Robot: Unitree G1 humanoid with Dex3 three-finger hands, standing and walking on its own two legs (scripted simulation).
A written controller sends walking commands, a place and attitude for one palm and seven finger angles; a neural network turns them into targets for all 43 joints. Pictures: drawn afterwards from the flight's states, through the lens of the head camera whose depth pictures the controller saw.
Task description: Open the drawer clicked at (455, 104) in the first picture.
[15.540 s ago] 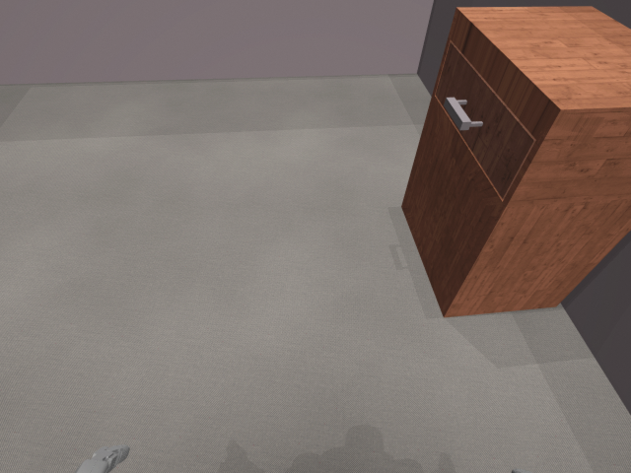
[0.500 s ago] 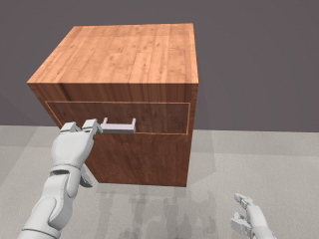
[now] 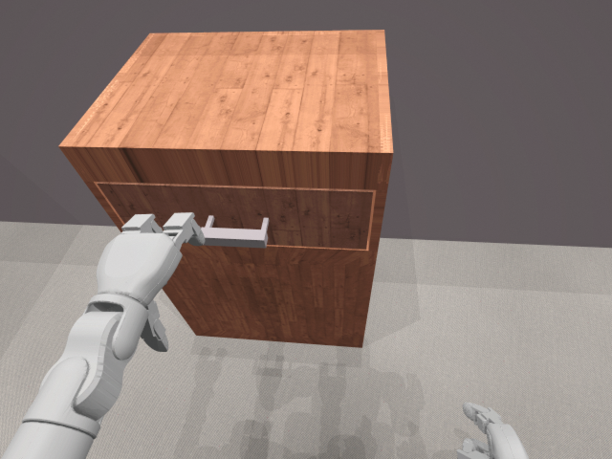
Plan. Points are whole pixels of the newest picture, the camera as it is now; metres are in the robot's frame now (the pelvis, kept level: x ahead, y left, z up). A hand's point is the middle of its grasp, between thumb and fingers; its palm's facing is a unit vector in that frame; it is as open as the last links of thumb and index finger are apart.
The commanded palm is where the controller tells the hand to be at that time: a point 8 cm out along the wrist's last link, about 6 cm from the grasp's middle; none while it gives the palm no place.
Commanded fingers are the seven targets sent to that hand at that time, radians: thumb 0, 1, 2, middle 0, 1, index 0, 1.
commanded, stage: raise the hand with hooked fingers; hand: left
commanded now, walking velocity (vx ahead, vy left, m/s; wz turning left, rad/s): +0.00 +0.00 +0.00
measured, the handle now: (235, 229) +0.52 +0.23 -0.11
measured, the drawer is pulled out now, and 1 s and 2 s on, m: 0.00 0.00 0.00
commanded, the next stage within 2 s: move the hooked fingers above the handle in 0.10 s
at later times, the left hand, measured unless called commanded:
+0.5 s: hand (187, 276) +0.32 +0.21 +0.05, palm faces -0.03 -0.06 -1.00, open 13.8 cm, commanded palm +0.32 +0.23 +0.10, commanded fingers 0.00 -0.50 0.30 -0.30 -1.20 -0.30 -1.20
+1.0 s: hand (205, 250) +0.39 +0.22 +0.01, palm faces -0.04 -0.04 -1.00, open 13.8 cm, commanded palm +0.38 +0.22 +0.06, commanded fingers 0.00 -0.50 0.30 -0.30 -1.20 -0.30 -1.20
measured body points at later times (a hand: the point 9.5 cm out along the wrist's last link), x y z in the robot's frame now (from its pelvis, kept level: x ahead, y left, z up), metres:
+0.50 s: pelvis -0.01 -0.02 +0.00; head +0.02 -0.05 +0.44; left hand +0.32 +0.21 +0.10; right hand +0.17 -0.25 -0.12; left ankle -0.01 +0.08 -0.74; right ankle -0.01 -0.11 -0.74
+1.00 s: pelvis +0.00 -0.02 -0.02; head +0.07 -0.04 +0.43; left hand +0.39 +0.22 +0.06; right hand +0.09 -0.28 -0.15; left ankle -0.01 +0.08 -0.74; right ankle -0.01 -0.11 -0.74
